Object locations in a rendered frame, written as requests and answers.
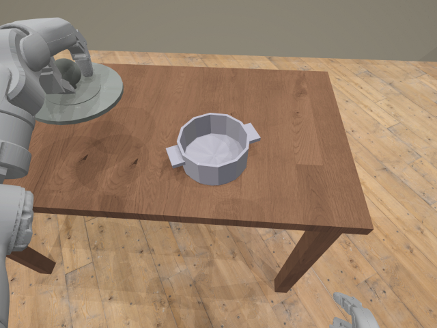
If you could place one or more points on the left robot forearm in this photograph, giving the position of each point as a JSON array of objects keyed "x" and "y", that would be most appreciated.
[{"x": 23, "y": 55}]

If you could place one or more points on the robot left upper arm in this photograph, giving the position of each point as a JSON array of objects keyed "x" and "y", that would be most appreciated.
[{"x": 16, "y": 217}]

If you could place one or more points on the table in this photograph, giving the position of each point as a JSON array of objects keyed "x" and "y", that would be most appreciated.
[{"x": 301, "y": 175}]

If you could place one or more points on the robot right hand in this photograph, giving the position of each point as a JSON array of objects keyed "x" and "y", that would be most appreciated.
[{"x": 361, "y": 317}]

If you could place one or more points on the knob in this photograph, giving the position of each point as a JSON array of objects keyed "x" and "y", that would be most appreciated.
[{"x": 69, "y": 70}]

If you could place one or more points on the robot left hand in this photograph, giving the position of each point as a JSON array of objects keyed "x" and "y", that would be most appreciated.
[{"x": 60, "y": 35}]

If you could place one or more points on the pot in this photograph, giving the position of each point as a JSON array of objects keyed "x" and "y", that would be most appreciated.
[{"x": 213, "y": 148}]

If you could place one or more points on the lid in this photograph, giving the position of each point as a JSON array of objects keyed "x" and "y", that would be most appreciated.
[{"x": 95, "y": 96}]

